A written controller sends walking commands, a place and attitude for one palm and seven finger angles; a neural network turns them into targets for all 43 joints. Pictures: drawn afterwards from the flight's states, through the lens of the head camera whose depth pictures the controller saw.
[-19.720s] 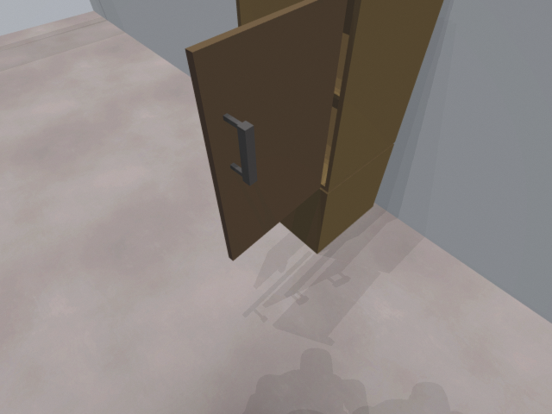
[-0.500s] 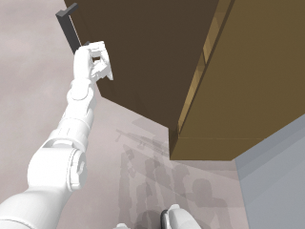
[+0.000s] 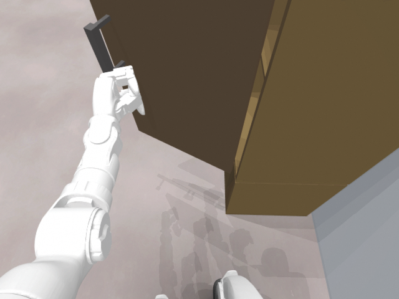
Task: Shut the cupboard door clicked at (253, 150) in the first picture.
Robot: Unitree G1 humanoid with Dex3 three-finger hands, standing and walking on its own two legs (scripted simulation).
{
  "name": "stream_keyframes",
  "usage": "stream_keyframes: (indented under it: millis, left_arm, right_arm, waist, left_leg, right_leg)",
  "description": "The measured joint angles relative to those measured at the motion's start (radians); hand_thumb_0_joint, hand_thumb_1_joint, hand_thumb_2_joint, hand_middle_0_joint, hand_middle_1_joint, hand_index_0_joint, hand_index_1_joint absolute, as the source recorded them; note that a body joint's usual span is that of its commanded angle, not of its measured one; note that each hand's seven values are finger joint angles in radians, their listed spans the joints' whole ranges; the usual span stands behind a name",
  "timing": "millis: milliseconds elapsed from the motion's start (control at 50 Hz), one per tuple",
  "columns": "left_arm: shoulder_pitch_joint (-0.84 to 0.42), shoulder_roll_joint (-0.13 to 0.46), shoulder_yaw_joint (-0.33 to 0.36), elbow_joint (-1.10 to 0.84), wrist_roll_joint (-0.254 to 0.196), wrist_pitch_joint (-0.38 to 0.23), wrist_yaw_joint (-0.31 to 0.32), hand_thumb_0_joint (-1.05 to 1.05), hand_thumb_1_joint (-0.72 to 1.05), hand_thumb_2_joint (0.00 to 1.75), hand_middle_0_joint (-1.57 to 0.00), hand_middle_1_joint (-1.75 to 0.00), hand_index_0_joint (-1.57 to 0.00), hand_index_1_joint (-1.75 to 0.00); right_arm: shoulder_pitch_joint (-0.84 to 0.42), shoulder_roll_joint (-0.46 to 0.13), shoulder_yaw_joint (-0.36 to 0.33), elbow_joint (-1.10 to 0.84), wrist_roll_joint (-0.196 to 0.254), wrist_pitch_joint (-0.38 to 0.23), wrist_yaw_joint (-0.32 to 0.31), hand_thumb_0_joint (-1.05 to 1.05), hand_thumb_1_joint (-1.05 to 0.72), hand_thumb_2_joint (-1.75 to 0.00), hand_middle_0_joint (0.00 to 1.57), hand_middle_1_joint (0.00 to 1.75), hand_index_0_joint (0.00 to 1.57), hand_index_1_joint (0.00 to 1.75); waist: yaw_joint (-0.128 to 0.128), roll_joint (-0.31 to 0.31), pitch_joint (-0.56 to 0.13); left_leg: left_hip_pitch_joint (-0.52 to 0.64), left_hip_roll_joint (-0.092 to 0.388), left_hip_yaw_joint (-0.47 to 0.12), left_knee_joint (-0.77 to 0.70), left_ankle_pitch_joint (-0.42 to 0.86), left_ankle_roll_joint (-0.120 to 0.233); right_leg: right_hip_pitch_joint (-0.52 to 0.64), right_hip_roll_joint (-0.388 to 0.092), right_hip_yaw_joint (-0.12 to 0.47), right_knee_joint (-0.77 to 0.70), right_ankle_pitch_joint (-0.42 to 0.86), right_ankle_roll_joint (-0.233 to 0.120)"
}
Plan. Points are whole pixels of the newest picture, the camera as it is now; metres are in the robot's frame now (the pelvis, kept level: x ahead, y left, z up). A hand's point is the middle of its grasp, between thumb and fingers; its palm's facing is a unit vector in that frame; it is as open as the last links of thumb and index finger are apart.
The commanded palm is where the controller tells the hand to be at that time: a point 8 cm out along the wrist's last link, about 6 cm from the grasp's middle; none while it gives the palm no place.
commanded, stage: draw the hand back to the body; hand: left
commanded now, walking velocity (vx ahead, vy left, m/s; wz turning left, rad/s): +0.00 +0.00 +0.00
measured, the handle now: (108, 49) +0.66 +0.17 +0.09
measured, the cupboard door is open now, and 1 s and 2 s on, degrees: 63 63 63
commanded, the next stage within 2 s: step back with the hand held close in 1.44 s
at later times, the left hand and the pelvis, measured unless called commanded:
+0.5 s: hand (67, 159) +0.33 +0.17 +0.15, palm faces +0.09 -0.98 -0.17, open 3.0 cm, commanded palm +0.29 +0.23 +0.16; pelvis +0.00 +0.00 +0.03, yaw +2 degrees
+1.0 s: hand out of the picture +0.22 +0.28 +0.19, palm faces +0.44 -0.81 -0.39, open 5.6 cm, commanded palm +0.16 +0.32 +0.21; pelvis +0.02 +0.02 +0.04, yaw +2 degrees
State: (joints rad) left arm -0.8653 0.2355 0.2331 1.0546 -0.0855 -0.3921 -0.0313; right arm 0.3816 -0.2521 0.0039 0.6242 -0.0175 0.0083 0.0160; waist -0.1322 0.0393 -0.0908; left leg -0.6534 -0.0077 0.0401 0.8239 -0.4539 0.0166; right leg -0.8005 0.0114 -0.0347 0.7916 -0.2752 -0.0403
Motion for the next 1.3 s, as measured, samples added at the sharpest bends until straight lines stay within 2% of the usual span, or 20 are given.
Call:
stream_keyframes:
  millis: [100,180,380,480,560,640,800,1000,1120,1220,1300]
  left_arm:
    - [0.196,-0.010,0.004,-0.186,-0.040,0.063,-0.043,0.01,0.90,0.90,-1.30,-1.50,-1.30,-1.50]
    - [0.338,-0.014,-0.022,-0.345,-0.068,0.097,-0.064,0.01,0.90,0.90,-1.30,-1.50,-1.30,-1.50]
    - [0.530,-0.008,-0.088,-0.583,-0.127,0.217,-0.147,0.01,0.90,0.90,-1.28,-1.48,-1.28,-1.47]
    - [0.678,0.006,-0.143,-0.784,-0.034,0.260,-0.018,0.01,0.90,0.90,-1.20,-1.39,-1.20,-1.38]
    - [0.786,0.012,-0.149,-0.904,-0.001,0.289,0.047,0.01,0.89,0.90,-1.11,-1.29,-1.11,-1.29]
    - [0.882,0.024,-0.142,-1.010,0.018,0.315,0.082,0.01,0.89,0.90,-1.01,-1.18,-1.01,-1.18]
    - [1.047,0.047,-0.089,-1.190,0.029,0.330,0.108,0.01,0.89,0.90,-0.80,-0.95,-0.80,-0.94]
    - [1.242,0.091,0.042,-1.347,0.028,0.321,0.120,0.01,0.89,0.90,-0.53,-0.65,-0.53,-0.64]
    - [1.333,0.119,0.123,-1.402,0.028,0.303,0.135,0.01,0.89,0.90,-0.37,-0.47,-0.37,-0.47]
    - [1.313,0.097,0.122,-1.392,0.034,0.290,0.152,0.01,0.89,0.90,-0.27,-0.38,-0.27,-0.37]
    - [1.293,0.081,0.104,-1.380,0.034,0.286,0.153,0.01,0.89,0.90,-0.24,-0.34,-0.24,-0.33]
  right_arm:
    - [0.036,-0.005,-0.004,-0.008,0.025,0.023,-0.012,0.01,-0.91,-0.90,0.20,0.30,0.20,0.30]
    - [0.029,-0.005,-0.008,-0.007,0.040,0.015,-0.032,0.01,-0.91,-0.90,0.20,0.30,0.20,0.30]
    - [-0.114,-0.020,0.006,-0.030,0.071,-0.038,-0.080,0.01,-0.91,-0.90,0.20,0.30,0.20,0.30]
    - [-0.200,0.001,0.012,-0.048,0.057,-0.038,-0.105,0.01,-0.91,-0.90,0.20,0.30,0.20,0.30]
    - [-0.237,0.018,0.027,-0.052,0.048,-0.029,-0.115,0.01,-0.91,-0.90,0.20,0.30,0.20,0.30]
    - [-0.242,0.028,0.040,-0.051,0.037,-0.034,-0.114,0.01,-0.91,-0.90,0.20,0.30,0.20,0.30]
    - [-0.210,0.042,0.052,-0.028,0.017,-0.037,-0.101,0.01,-0.90,-0.90,0.20,0.30,0.20,0.30]
    - [-0.162,0.039,0.026,0.002,0.009,-0.048,-0.088,0.01,-0.90,-0.90,0.20,0.30,0.21,0.30]
    - [-0.150,0.024,0.003,0.014,0.012,-0.074,-0.090,0.01,-0.90,-0.90,0.20,0.30,0.20,0.30]
    - [-0.156,0.011,-0.004,0.028,0.013,-0.099,-0.098,0.01,-0.90,-0.90,0.20,0.30,0.20,0.30]
    - [-0.171,0.017,0.000,0.032,0.013,-0.110,-0.102,0.01,-0.90,-0.90,0.20,0.30,0.20,0.30]
  waist:
    - [0.028,0.009,0.005]
    - [0.051,0.009,0.018]
    - [0.113,0.011,0.034]
    - [0.135,0.008,0.063]
    - [0.157,0.007,0.084]
    - [0.178,0.016,0.100]
    - [0.197,0.042,0.112]
    - [0.191,0.056,0.103]
    - [0.199,0.054,0.099]
    - [0.212,0.050,0.108]
    - [0.210,0.040,0.114]
  left_leg:
    - [0.100,0.008,0.012,-0.071,0.020,-0.001]
    - [0.184,0.009,0.003,-0.123,0.040,-0.004]
    - [0.332,-0.005,-0.023,-0.200,0.073,-0.002]
    - [0.438,-0.012,-0.028,-0.275,0.101,0.001]
    - [0.512,-0.012,-0.039,-0.333,0.122,0.002]
    - [0.572,-0.013,-0.048,-0.382,0.139,0.005]
    - [0.639,-0.020,-0.054,-0.439,0.155,0.014]
    - [0.654,-0.022,-0.046,-0.445,0.149,0.019]
    - [0.652,-0.023,-0.043,-0.435,0.147,0.020]
    - [0.649,-0.031,-0.047,-0.429,0.154,0.023]
    - [0.646,-0.031,-0.046,-0.426,0.158,0.022]
  right_leg:
    - [0.092,0.013,0.013,-0.063,0.019,-0.001]
    - [0.180,0.014,0.005,-0.114,0.034,-0.003]
    - [0.338,-0.002,-0.018,-0.184,0.050,0.002]
    - [0.440,-0.007,-0.020,-0.242,0.064,0.006]
    - [0.519,-0.007,-0.029,-0.301,0.082,0.008]
    - [0.583,-0.008,-0.037,-0.352,0.096,0.012]
    - [0.651,-0.014,-0.041,-0.403,0.106,0.023]
    - [0.665,-0.014,-0.032,-0.412,0.106,0.032]
    - [0.664,-0.015,-0.030,-0.407,0.107,0.033]
    - [0.661,-0.024,-0.033,-0.396,0.109,0.034]
    - [0.657,-0.024,-0.032,-0.392,0.112,0.032]
